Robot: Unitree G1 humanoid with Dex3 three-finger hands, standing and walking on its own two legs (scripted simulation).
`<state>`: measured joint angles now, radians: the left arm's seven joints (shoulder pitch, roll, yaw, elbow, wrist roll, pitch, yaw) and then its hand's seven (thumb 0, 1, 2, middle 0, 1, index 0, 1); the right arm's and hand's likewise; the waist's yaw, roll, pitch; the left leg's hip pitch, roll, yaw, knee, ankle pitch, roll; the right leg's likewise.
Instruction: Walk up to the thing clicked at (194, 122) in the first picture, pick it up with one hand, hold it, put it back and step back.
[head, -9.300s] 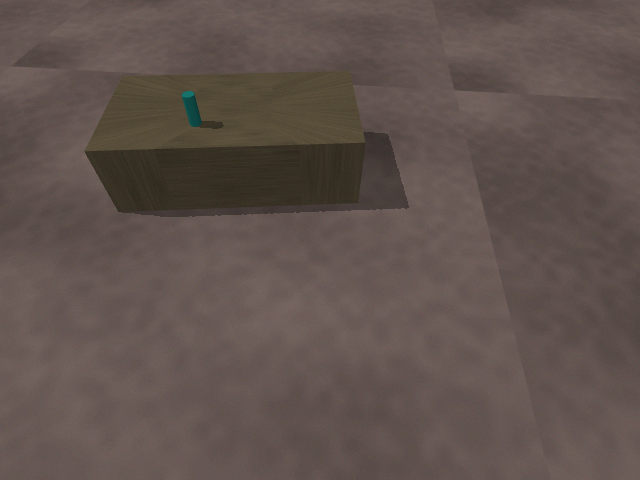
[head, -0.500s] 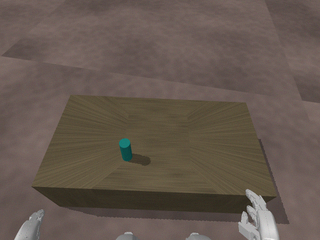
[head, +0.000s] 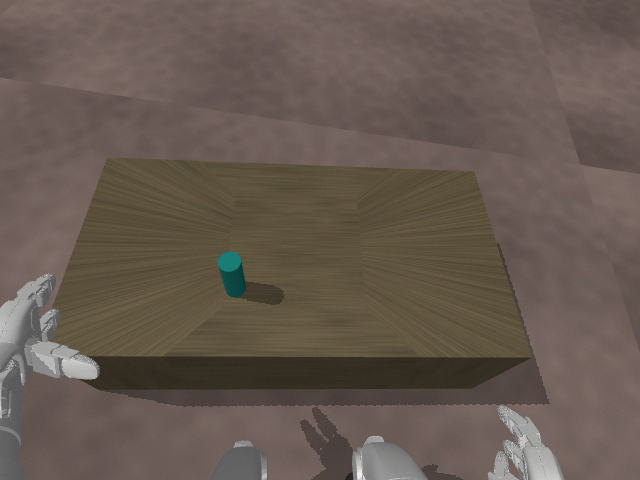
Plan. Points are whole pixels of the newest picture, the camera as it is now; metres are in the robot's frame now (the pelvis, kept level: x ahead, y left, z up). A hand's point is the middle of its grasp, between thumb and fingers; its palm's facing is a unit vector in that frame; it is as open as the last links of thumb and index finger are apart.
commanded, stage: go down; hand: left
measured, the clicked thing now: (232, 275) +0.52 +0.15 -0.32
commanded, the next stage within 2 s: approach in 1.02 s
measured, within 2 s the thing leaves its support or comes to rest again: neither
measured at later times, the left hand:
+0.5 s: hand (66, 271) +0.39 +0.33 -0.02, palm faces +0.11 -0.99 -0.11, open 17.5 cm
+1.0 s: hand (64, 248) +0.42 +0.34 -0.03, palm faces +0.10 -0.99 -0.08, open 17.5 cm
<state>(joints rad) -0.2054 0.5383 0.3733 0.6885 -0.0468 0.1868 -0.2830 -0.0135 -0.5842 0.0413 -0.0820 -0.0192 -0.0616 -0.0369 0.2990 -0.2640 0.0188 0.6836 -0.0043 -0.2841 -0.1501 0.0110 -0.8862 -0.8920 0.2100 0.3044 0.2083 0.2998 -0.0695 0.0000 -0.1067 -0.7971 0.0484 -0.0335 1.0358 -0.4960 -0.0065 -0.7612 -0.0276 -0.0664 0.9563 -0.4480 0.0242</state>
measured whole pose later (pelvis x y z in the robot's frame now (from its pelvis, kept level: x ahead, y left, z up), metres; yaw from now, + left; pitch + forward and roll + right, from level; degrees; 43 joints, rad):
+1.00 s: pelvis -0.01 +0.01 -0.03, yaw -2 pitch +24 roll -5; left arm -0.66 0.77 0.60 1.17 -0.06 -0.25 -0.51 -0.02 -0.54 0.07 -0.07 -0.01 -0.04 -0.03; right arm 0.33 -0.29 0.07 0.68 -0.04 -0.13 -0.07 0.01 -0.87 -0.89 0.21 0.30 0.21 0.30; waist -0.12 -0.01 -0.10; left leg -1.09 0.06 -0.04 1.20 -0.54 0.00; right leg -1.04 -0.01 -0.06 1.10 -0.47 0.03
